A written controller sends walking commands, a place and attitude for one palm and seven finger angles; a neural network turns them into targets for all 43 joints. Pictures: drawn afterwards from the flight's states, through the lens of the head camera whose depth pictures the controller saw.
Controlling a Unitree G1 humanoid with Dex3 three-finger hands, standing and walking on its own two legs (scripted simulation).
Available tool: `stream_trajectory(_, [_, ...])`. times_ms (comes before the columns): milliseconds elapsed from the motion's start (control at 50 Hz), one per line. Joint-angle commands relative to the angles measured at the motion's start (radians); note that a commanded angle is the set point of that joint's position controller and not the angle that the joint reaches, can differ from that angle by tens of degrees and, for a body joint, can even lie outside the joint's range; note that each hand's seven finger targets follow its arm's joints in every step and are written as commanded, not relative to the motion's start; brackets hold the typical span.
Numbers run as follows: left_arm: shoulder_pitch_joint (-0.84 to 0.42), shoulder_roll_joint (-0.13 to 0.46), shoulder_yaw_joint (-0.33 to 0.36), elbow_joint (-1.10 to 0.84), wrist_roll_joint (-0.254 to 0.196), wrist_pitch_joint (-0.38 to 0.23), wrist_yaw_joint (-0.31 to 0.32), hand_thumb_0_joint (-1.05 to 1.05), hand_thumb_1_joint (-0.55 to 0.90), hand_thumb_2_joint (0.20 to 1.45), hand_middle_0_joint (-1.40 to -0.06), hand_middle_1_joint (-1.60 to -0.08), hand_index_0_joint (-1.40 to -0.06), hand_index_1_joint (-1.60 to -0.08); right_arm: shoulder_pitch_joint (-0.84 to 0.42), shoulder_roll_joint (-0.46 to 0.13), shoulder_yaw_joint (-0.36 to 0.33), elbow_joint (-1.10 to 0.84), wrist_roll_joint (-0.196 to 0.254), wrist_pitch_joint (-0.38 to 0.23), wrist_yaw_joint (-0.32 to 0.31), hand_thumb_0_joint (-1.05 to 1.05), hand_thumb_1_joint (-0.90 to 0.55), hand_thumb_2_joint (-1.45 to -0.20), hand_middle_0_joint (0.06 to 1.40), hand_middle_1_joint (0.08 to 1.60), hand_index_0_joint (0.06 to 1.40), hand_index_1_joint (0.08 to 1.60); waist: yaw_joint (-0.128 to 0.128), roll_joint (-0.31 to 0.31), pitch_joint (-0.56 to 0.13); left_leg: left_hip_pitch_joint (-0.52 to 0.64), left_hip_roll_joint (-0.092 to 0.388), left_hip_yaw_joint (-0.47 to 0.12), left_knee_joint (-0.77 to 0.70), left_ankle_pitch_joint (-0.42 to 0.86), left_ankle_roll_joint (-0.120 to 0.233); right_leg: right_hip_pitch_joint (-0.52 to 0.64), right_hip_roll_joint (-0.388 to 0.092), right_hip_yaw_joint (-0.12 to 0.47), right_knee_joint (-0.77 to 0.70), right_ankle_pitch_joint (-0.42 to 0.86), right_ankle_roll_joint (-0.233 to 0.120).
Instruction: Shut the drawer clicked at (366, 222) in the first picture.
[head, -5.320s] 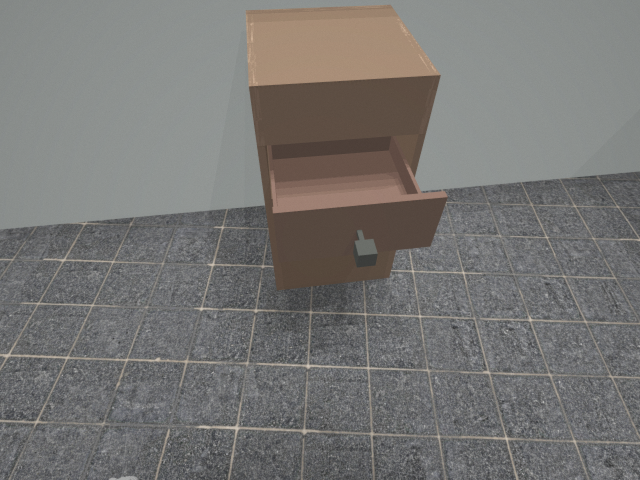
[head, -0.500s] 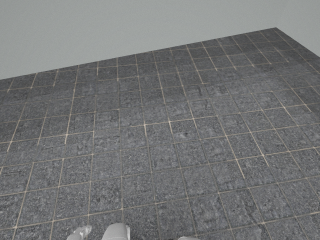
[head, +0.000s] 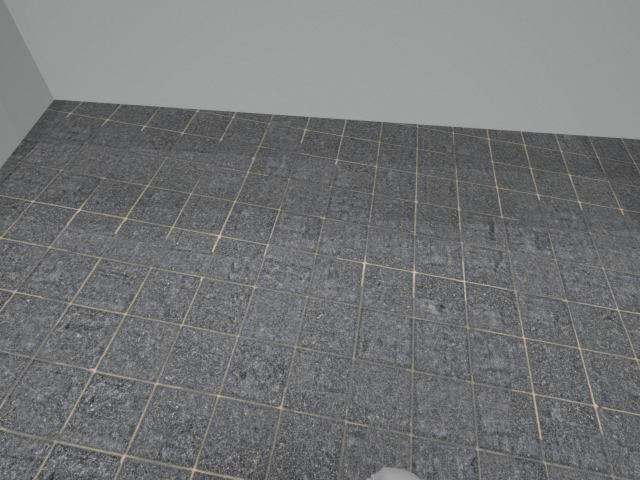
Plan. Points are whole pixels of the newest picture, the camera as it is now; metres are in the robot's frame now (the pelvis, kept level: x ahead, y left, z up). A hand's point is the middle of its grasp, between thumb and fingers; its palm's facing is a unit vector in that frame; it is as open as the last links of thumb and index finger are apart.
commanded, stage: turn to face it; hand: left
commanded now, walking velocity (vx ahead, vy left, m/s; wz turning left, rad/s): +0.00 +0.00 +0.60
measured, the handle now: out of the picture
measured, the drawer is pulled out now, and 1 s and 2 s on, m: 0.23 0.23 0.23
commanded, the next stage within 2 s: none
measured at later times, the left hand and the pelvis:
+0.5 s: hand out of the picture -0.01 +0.13 -0.15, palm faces +0.31 -0.91 -0.26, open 7.4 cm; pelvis -0.04 -0.08 +0.00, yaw +18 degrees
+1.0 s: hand out of the picture -0.13 +0.20 -0.17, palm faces +0.60 -0.76 -0.25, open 7.4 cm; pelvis -0.07 -0.03 +0.00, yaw +35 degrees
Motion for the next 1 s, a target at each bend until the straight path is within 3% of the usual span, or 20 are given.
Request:
stream_trajectory(0, [-0.072, 0.047, 0.005, -0.109, -0.004, -0.023, 0.007, 0.000, 0.900, 0.900, -0.200, -0.300, -0.200, -0.300, 0.063, -0.219, -0.057, -0.053, -0.001, -0.018, -0.018, 0.000, -0.900, -0.900, 0.200, 0.300, 0.200, 0.300, -0.039, 0.159, -0.104, 0.200, 0.235, -0.259, -0.112, 0.457, 0.105, -0.085, -0.009, 0.023, -0.025, -0.020, 0.027])
stream_trajectory(80, [-0.111, 0.051, 0.002, -0.130, -0.010, -0.020, 0.008, 0.000, 0.900, 0.900, -0.200, -0.300, -0.200, -0.300, 0.045, -0.246, -0.072, -0.062, -0.005, -0.006, -0.011, 0.000, -0.900, -0.900, 0.200, 0.300, 0.200, 0.300, -0.051, 0.203, -0.090, 0.146, 0.227, -0.332, -0.119, 0.342, 0.117, -0.019, 0.005, 0.024, -0.148, -0.069, 0.027])
stream_trajectory(140, [-0.084, 0.051, -0.001, -0.131, -0.016, -0.020, 0.010, 0.000, 0.900, 0.900, -0.200, -0.300, -0.200, -0.300, -0.005, -0.267, -0.082, -0.083, -0.007, 0.005, -0.007, 0.000, -0.900, -0.900, 0.200, 0.300, 0.200, 0.300, -0.033, 0.222, -0.093, 0.061, 0.206, -0.376, -0.111, 0.279, 0.109, 0.097, 0.031, 0.020, -0.286, -0.073, 0.013])
stream_trajectory(220, [0.054, 0.089, 0.011, -0.107, -0.017, -0.033, 0.015, 0.000, 0.900, 0.900, -0.200, -0.300, -0.200, -0.300, -0.093, -0.265, -0.092, -0.127, -0.001, 0.018, 0.002, 0.000, -0.900, -0.900, 0.200, 0.300, 0.200, 0.300, 0.038, 0.188, -0.110, -0.142, 0.120, -0.384, -0.047, 0.082, 0.040, 0.401, 0.043, -0.009, -0.638, 0.102, -0.009])
stream_trajectory(240, [0.091, 0.154, 0.023, -0.104, -0.004, -0.042, 0.023, 0.000, 0.900, 0.900, -0.200, -0.300, -0.200, -0.300, -0.082, -0.205, -0.088, -0.140, 0.009, 0.022, 0.008, 0.000, -0.900, -0.900, 0.200, 0.300, 0.200, 0.300, 0.053, 0.008, -0.123, -0.297, 0.034, -0.305, 0.109, -0.093, -0.023, 0.540, -0.117, 0.134, -0.798, 0.036, -0.055])
stream_trajectory(260, [0.062, 0.262, 0.038, -0.130, 0.013, -0.048, 0.029, 0.000, 0.900, 0.900, -0.200, -0.300, -0.200, -0.300, -0.075, -0.136, -0.075, -0.169, 0.009, 0.020, 0.010, 0.000, -0.900, -0.900, 0.200, 0.300, 0.200, 0.300, 0.055, -0.315, -0.084, -0.465, -0.102, -0.085, 0.395, -0.344, -0.112, 0.533, -0.414, 0.439, -0.883, 0.007, -0.161])
stream_trajectory(280, [0.017, 0.247, 0.025, -0.153, 0.002, -0.042, 0.031, 0.000, 0.900, 0.900, -0.200, -0.300, -0.200, -0.300, -0.121, -0.203, -0.085, -0.172, -0.007, 0.020, 0.013, 0.000, -0.900, -0.900, 0.200, 0.300, 0.200, 0.300, 0.052, -0.225, -0.048, -0.396, -0.027, -0.121, 0.566, -0.358, -0.090, 0.331, -0.457, 0.401, -0.874, 0.036, -0.202])
stream_trajectory(300, [-0.074, 0.205, 0.014, -0.181, 0.006, -0.045, 0.028, 0.000, 0.900, 0.900, -0.200, -0.300, -0.200, -0.300, -0.085, -0.197, -0.088, -0.165, -0.009, 0.028, 0.023, 0.000, -0.900, -0.900, 0.200, 0.300, 0.200, 0.300, -0.006, -0.150, -0.011, -0.370, -0.016, -0.128, 0.669, -0.269, -0.087, 0.236, -0.385, 0.294, -0.870, -0.012, -0.198])
stream_trajectory(340, [-0.139, 0.150, -0.003, -0.189, 0.000, -0.056, 0.021, 0.000, 0.900, 0.900, -0.200, -0.300, -0.200, -0.300, -0.063, -0.196, -0.087, -0.121, -0.011, 0.040, 0.033, 0.000, -0.900, -0.900, 0.200, 0.300, 0.200, 0.300, -0.040, -0.192, 0.042, -0.368, 0.011, -0.082, 0.766, -0.170, -0.107, 0.221, -0.274, 0.155, -0.828, 0.125, -0.152])
stream_trajectory(380, [-0.122, 0.122, -0.014, -0.189, 0.003, -0.063, 0.019, 0.000, 0.900, 0.900, -0.200, -0.300, -0.200, -0.300, -0.046, -0.181, -0.081, -0.114, -0.008, 0.039, 0.040, 0.000, -0.900, -0.900, 0.200, 0.300, 0.200, 0.300, -0.043, -0.167, 0.050, -0.368, 0.020, -0.041, 0.776, -0.124, -0.124, 0.263, -0.241, 0.046, -0.775, 0.311, -0.149])
stream_trajectory(500, [0.017, 0.168, -0.006, -0.155, 0.010, -0.058, 0.017, 0.000, 0.900, 0.900, -0.200, -0.300, -0.200, -0.300, -0.176, -0.176, -0.066, -0.149, -0.001, 0.044, 0.043, 0.000, -0.900, -0.900, 0.200, 0.300, 0.200, 0.300, 0.031, -0.158, 0.022, -0.329, 0.036, 0.019, 0.595, -0.177, -0.144, 0.383, -0.285, 0.006, -0.740, 0.419, -0.183])
stream_trajectory(600, [0.046, 0.205, 0.010, -0.147, 0.016, -0.049, 0.014, 0.000, 0.900, 0.900, -0.200, -0.300, -0.200, -0.300, -0.217, -0.163, -0.047, -0.169, 0.009, 0.026, 0.042, 0.000, -0.900, -0.900, 0.200, 0.300, 0.200, 0.300, 0.057, -0.204, -0.051, -0.195, 0.024, 0.080, 0.330, -0.228, -0.121, 0.439, -0.323, -0.032, -0.652, 0.588, -0.198])
stream_trajectory(660, [0.026, 0.213, 0.016, -0.138, 0.011, -0.042, 0.009, 0.000, 0.900, 0.900, -0.200, -0.300, -0.200, -0.300, -0.150, -0.182, -0.049, -0.160, 0.010, 0.013, 0.038, 0.000, -0.900, -0.900, 0.200, 0.300, 0.200, 0.300, 0.019, -0.200, -0.096, -0.045, 0.008, 0.102, 0.107, -0.103, -0.099, 0.414, -0.311, -0.088, -0.539, 0.586, -0.144])
stream_trajectory(680, [0.021, 0.203, 0.016, -0.141, 0.003, -0.037, 0.007, 0.000, 0.900, 0.900, -0.200, -0.300, -0.200, -0.300, -0.087, -0.210, -0.057, -0.141, 0.007, 0.006, 0.038, 0.000, -0.900, -0.900, 0.200, 0.300, 0.200, 0.300, -0.015, -0.127, -0.140, 0.089, 0.015, 0.080, -0.029, 0.046, -0.086, 0.352, -0.286, -0.131, -0.424, 0.518, -0.099])
stream_trajectory(700, [0.029, 0.157, 0.013, -0.163, -0.004, -0.034, 0.002, 0.000, 0.900, 0.900, -0.200, -0.300, -0.200, -0.300, -0.018, -0.311, -0.081, -0.128, 0.001, -0.007, 0.031, 0.000, -0.900, -0.900, 0.200, 0.300, 0.200, 0.300, -0.055, 0.124, -0.203, 0.294, 0.194, -0.150, -0.082, 0.302, -0.011, 0.138, -0.197, -0.173, -0.206, 0.244, -0.029])
stream_trajectory(720, [-0.025, 0.096, -0.011, -0.209, -0.004, -0.030, -0.001, 0.000, 0.900, 0.900, -0.200, -0.300, -0.200, -0.300, 0.047, -0.404, -0.103, -0.117, 0.007, -0.008, 0.021, 0.000, -0.900, -0.900, 0.200, 0.300, 0.200, 0.300, -0.094, 0.366, -0.195, 0.366, 0.419, -0.430, -0.071, 0.784, 0.124, -0.115, -0.076, -0.123, -0.009, -0.318, 0.035])
stream_trajectory(740, [-0.069, 0.124, -0.009, -0.216, 0.004, -0.018, 0.006, 0.000, 0.900, 0.900, -0.200, -0.300, -0.200, -0.300, 0.089, -0.395, -0.100, -0.090, 0.007, 0.001, 0.018, 0.000, -0.900, -0.900, 0.200, 0.300, 0.200, 0.300, -0.104, 0.233, -0.203, 0.327, 0.435, -0.351, -0.038, 0.781, 0.179, -0.109, -0.088, -0.024, 0.089, -0.289, 0.012])
stream_trajectory(780, [-0.099, 0.115, -0.003, -0.192, 0.002, -0.014, 0.007, 0.000, 0.900, 0.900, -0.200, -0.300, -0.200, -0.300, -0.005, -0.329, -0.081, -0.110, 0.000, -0.005, -0.002, 0.000, -0.900, -0.900, 0.200, 0.300, 0.200, 0.300, -0.070, 0.238, -0.124, 0.215, 0.325, -0.306, -0.067, 0.579, 0.141, -0.127, -0.089, 0.017, 0.130, -0.161, 0.014])
stream_trajectory(840, [-0.051, 0.123, 0.000, -0.159, 0.002, -0.017, -0.005, 0.000, 0.900, 0.900, -0.200, -0.300, -0.200, -0.300, -0.096, -0.283, -0.059, -0.136, 0.002, -0.013, -0.003, 0.000, -0.900, -0.900, 0.200, 0.300, 0.200, 0.300, -0.018, 0.176, -0.083, 0.154, 0.219, -0.211, -0.079, 0.567, 0.087, -0.077, -0.062, 0.016, 0.114, -0.026, 0.025])
stream_trajectory(980, [-0.103, 0.122, -0.003, -0.181, 0.000, -0.014, 0.002, 0.000, 0.900, 0.900, -0.200, -0.300, -0.200, -0.300, -0.046, -0.284, -0.068, -0.130, 0.002, -0.009, 0.000, 0.000, -0.900, -0.900, 0.200, 0.300, 0.200, 0.300, -0.032, 0.164, -0.080, 0.147, 0.202, -0.299, -0.115, 0.408, 0.109, -0.049, -0.033, 0.034, -0.017, 0.001, 0.042])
